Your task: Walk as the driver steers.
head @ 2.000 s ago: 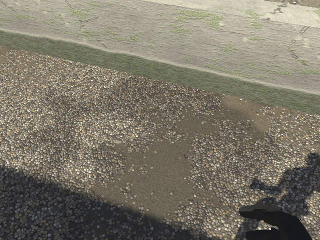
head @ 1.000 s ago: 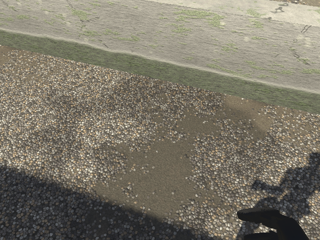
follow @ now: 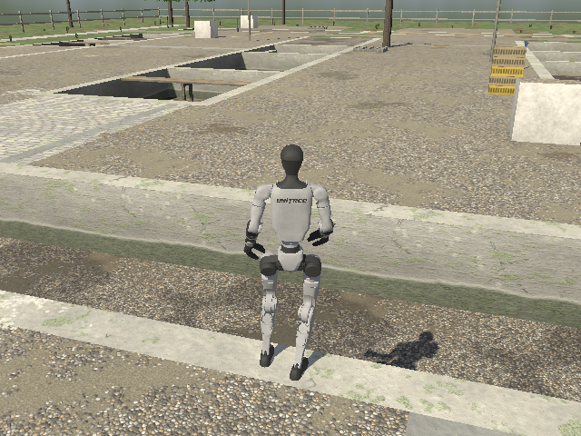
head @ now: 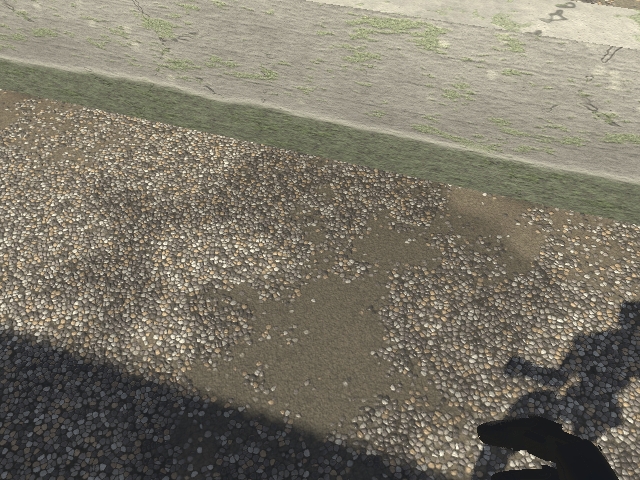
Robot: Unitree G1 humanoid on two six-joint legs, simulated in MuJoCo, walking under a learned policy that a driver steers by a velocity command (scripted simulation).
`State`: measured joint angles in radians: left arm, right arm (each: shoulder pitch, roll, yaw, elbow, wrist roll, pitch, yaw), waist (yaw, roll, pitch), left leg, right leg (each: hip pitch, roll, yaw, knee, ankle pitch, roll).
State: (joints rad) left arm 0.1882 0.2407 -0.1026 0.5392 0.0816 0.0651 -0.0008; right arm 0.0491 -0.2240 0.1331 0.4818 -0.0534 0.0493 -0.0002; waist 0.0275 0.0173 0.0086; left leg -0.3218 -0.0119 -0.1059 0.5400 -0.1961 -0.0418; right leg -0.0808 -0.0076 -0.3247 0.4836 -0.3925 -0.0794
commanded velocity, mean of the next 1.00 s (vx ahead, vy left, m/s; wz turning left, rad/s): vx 0.50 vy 0.00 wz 0.00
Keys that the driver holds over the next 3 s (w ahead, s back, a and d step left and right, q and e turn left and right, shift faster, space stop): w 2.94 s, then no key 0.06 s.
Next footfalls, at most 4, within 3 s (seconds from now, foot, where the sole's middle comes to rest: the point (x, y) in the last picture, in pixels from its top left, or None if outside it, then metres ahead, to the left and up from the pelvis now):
none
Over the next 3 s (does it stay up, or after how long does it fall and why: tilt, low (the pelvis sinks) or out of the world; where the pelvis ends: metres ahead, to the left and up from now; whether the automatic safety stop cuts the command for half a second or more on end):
stays up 0.00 0.00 0.01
